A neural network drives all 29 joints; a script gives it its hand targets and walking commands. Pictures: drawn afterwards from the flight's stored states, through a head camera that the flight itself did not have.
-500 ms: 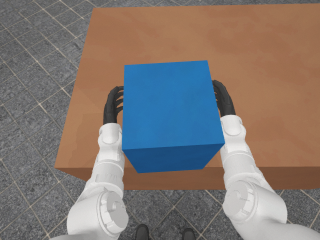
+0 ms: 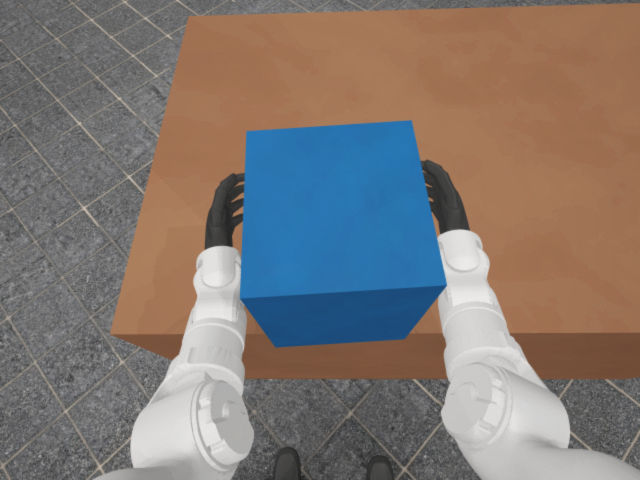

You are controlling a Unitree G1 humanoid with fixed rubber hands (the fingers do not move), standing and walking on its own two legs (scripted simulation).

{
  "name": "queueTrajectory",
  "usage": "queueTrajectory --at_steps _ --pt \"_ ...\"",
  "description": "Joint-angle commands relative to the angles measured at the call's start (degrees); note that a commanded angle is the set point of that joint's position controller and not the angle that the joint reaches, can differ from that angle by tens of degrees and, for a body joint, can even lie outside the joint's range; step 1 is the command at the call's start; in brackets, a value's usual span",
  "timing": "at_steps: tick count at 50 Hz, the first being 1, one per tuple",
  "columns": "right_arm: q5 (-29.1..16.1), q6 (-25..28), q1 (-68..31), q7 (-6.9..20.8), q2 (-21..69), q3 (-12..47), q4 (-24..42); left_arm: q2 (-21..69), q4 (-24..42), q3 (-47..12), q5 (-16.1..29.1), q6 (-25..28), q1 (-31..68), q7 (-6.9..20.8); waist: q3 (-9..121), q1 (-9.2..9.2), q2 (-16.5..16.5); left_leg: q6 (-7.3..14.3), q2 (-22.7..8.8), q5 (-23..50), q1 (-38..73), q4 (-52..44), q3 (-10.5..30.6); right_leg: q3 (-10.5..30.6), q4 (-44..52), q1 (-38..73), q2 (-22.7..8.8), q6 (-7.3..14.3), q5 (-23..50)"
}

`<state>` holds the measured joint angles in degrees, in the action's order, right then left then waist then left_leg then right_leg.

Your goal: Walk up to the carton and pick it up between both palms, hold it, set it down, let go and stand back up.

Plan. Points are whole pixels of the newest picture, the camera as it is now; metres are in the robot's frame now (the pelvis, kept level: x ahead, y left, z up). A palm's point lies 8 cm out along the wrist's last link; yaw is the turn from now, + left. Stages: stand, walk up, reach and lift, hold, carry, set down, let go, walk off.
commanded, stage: reach and lift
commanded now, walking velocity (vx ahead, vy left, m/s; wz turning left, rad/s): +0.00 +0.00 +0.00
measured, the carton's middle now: (335, 247) +0.40 -0.02 -0.04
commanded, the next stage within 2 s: none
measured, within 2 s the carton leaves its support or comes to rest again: leaves its support in 1.00 s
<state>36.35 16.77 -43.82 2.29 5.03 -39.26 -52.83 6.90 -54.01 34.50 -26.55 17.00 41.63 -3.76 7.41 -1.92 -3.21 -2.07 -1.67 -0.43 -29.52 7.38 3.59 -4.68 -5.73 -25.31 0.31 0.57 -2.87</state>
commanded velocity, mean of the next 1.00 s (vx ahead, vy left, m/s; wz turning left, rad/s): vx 0.00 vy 0.00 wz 0.00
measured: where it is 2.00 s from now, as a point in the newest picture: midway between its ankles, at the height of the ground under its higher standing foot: outside the picture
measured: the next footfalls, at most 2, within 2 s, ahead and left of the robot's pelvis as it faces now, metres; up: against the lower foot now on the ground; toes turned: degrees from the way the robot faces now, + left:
none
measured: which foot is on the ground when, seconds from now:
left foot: down 0.00-1.00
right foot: down 0.00-1.00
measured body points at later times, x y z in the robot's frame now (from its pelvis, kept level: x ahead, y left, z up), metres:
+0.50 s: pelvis +0.00 +0.00 +0.00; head +0.12 -0.01 +0.43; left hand +0.43 +0.12 +0.00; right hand +0.42 -0.17 +0.00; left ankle +0.00 +0.14 -0.75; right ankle -0.04 -0.11 -0.75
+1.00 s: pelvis -0.01 +0.01 +0.00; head +0.08 +0.00 +0.44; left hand +0.41 +0.13 +0.00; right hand +0.40 -0.17 +0.01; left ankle +0.00 +0.14 -0.75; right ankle -0.04 -0.11 -0.75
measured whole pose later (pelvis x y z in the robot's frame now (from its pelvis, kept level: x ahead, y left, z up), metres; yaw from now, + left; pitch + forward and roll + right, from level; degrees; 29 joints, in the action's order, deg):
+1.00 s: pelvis -0.01 +0.01 +0.00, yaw -1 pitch +25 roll -1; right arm 22.5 18.5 -41.2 -4.3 0.5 -27.1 -62.5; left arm 4.2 -61.2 25.6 -16.4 16.5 40.2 -7.7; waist 15.1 -1.6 -1.8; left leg -1.5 -1.5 -0.8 -34.7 10.5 2.6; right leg -3.5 -7.4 -30.2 0.1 0.0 -2.1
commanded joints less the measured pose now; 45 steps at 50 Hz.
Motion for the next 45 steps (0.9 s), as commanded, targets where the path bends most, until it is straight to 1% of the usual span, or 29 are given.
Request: queueTrajectory --at_steps 1,9,15,20,29,32,38,42,45 --pt "2.2 4.94 -21.27 2.59 26.59 12.65 -2.05 25.04 0.23 -13.56 -3.02 2.59 25.71 4.66 31.45 -1.02 2.17 -0.04 3.16 17.16 11.51 3.36 -2.59 -0.42 -8.98 24.55 1.13 -2.88 35.39" --pt "2.53 5.41 -21.19 3.0 25.28 11.55 -1.95 25.95 1.2 -14.41 -3.39 2.37 25.55 3.84 33.49 -1.25 0.47 -1.56 2.55 19.07 18.38 4.29 -2.1 -1.32 -6.42 17.86 1.95 -1.99 29.82" --pt "2.04 5.47 -21.43 3.06 25.13 12.47 -1.79 26.3 1.05 -15.38 -2.85 2.22 25.92 3.74 34.12 -1.34 0.5 -1.64 2.42 18.21 18.98 4.27 -2.08 -1.31 -5.91 17.19 1.93 -1.95 28.03" --pt "1.18 5.86 -21.99 2.79 25.8 14.4 -2.27 26.7 0.36 -16.46 -1.87 2.54 27.08 3.87 35.35 -1.49 1.06 -1.21 2.52 17.84 17.48 4.24 -2.26 -0.96 -6.63 18.95 1.71 -2.26 29.6" --pt "-1.85 7.53 -23.4 1.51 28.08 19.89 -4.03 28.09 -1.74 -18.41 -0.11 3.8 29.67 4.18 39.15 -1.46 2.47 0.05 2.85 19.62 12.4 4.58 -2.5 0.29 -9.62 24.91 1.3 -3.0 38.11" --pt "-3.25 7.83 -23.99 1.21 28.41 21.96 -4.8 28.5 -2.36 -19.28 0.66 3.92 30.36 4.15 40.43 -1.27 2.71 0.25 2.83 20.32 11.71 4.86 -2.42 0.54 -10.36 25.52 1.33 -3.12 39.66" --pt "-6.05 7.99 -25.69 1.12 28.38 25.54 -5.79 29.66 -3.21 -21.68 2.59 3.9 31.62 3.77 43.26 -0.87 2.42 -0.12 2.61 22.11 13.94 6.26 -2.07 0.6 -10.67 22.74 1.9 -3.02 39.25" --pt "-7.72 8.04 -27.24 1.27 27.92 27.38 -6.0 30.75 -3.24 -23.99 4.16 3.86 32.57 3.35 45.67 -0.89 1.79 -0.9 2.42 23.93 17.47 7.8 -1.68 0.32 -10.17 18.76 2.59 -2.72 37.26" --pt "-8.86 7.62 -28.47 1.39 27.44 28.4 -6.11 31.04 -3.25 -25.53 5.56 3.74 33.56 3.05 46.73 -0.91 1.5 -1.28 2.32 23.92 19.3 8.66 -1.42 0.21 -9.83 16.5 3.0 -2.56 35.05"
